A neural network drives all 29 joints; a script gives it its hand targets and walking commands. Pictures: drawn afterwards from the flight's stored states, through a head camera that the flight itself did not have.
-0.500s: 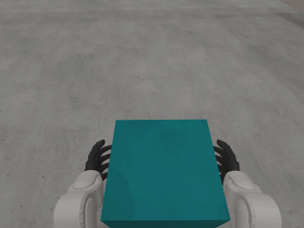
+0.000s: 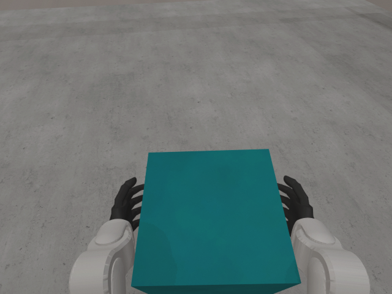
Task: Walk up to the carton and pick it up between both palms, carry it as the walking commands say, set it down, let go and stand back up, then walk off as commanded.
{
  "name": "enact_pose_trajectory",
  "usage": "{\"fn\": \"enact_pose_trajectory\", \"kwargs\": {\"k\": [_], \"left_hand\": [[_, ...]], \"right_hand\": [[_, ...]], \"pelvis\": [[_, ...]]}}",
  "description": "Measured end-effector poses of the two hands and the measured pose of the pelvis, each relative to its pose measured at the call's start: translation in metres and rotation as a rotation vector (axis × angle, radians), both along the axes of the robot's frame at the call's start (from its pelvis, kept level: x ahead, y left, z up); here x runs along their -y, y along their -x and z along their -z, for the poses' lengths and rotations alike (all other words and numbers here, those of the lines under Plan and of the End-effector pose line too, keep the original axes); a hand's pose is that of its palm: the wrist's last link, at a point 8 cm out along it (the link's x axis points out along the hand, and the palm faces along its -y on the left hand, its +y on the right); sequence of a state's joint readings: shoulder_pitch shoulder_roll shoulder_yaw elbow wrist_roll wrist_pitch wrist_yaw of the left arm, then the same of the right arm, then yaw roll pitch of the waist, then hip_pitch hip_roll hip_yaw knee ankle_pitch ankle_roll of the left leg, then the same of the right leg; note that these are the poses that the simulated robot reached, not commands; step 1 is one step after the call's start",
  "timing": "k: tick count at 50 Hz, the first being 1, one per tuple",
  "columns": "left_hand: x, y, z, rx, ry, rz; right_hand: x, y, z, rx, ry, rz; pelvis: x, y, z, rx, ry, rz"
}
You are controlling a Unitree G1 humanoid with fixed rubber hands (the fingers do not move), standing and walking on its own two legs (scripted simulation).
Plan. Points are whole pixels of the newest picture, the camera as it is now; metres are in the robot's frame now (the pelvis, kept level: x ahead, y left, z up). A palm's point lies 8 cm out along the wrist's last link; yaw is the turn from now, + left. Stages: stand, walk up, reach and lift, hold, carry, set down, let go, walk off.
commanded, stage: carry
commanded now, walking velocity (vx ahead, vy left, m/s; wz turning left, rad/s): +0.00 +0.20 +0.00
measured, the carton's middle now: (210, 233) +0.25 -0.01 +0.03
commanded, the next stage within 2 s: none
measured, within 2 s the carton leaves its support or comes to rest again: neither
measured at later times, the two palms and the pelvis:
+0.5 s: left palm (21, 256) +0.19 +0.28 +0.10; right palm (220, 262) +0.18 -0.01 +0.10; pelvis -0.05 +0.14 +0.01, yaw -2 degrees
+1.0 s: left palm out of the picture +0.14 +0.44 +0.10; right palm out of the picture +0.12 +0.15 +0.09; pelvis -0.10 +0.31 +0.01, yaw -2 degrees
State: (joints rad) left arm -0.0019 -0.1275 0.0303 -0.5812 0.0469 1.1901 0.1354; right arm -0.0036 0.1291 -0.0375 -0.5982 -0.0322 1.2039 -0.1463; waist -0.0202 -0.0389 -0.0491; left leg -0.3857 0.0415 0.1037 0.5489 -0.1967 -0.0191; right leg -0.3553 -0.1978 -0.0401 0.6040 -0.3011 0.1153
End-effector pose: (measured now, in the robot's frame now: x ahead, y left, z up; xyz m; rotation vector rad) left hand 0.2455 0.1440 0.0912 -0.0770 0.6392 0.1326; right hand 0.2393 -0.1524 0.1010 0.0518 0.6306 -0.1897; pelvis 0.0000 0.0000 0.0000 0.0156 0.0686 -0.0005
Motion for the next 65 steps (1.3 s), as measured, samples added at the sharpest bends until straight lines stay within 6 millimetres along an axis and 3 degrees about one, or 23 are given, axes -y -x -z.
{"fn": "enact_pose_trajectory", "kwargs": {"k": [6,16,21,28,31,36,46,51,58,61,65], "left_hand": [[-0.047,0.018,0.010,-0.058,0.028,-0.026],[-0.082,0.036,-0.004,-0.006,-0.040,0.020],[-0.109,0.051,-0.007,-0.057,-0.040,0.021],[-0.166,0.056,-0.008,-0.015,-0.014,0.011],[-0.201,0.057,0.001,0.000,0.003,0.000],[-0.241,0.073,0.011,-0.060,0.029,-0.022],[-0.279,0.093,-0.004,-0.003,-0.034,0.023],[-0.306,0.109,-0.007,-0.055,-0.044,0.031],[-0.362,0.116,-0.010,-0.018,-0.018,0.021],[-0.396,0.116,-0.002,0.003,-0.006,0.014],[-0.434,0.127,0.010,-0.050,0.025,-0.014]], "right_hand": [[-0.047,0.014,0.009,-0.058,0.029,-0.028],[-0.082,0.046,0.014,-0.006,-0.040,0.020],[-0.109,0.061,0.010,-0.057,-0.048,0.025],[-0.166,0.059,-0.004,-0.013,-0.017,0.013],[-0.201,0.058,0.001,-0.002,0.004,-0.001],[-0.241,0.071,0.009,-0.060,0.030,-0.024],[-0.280,0.105,0.013,-0.003,-0.035,0.023],[-0.306,0.122,0.011,-0.054,-0.051,0.034],[-0.362,0.122,-0.004,-0.017,-0.022,0.022],[-0.396,0.120,0.000,0.002,-0.004,0.013],[-0.434,0.127,0.008,-0.051,0.028,-0.017]], "pelvis": [[-0.038,0.017,-0.003,-0.002,0.041,0.003],[-0.089,0.036,0.003,-0.002,0.017,0.030],[-0.117,0.041,-0.010,0.018,0.010,0.035],[-0.171,0.054,-0.009,0.007,-0.003,0.016],[-0.200,0.059,0.000,0.001,0.001,0.006],[-0.233,0.074,-0.004,-0.001,0.039,0.010],[-0.287,0.094,0.003,-0.006,0.015,0.035],[-0.316,0.100,-0.009,0.015,0.012,0.042],[-0.368,0.113,-0.011,0.009,-0.002,0.027],[-0.400,0.118,0.000,0.002,0.004,0.014],[-0.428,0.129,-0.002,0.000,0.033,0.020]]}}
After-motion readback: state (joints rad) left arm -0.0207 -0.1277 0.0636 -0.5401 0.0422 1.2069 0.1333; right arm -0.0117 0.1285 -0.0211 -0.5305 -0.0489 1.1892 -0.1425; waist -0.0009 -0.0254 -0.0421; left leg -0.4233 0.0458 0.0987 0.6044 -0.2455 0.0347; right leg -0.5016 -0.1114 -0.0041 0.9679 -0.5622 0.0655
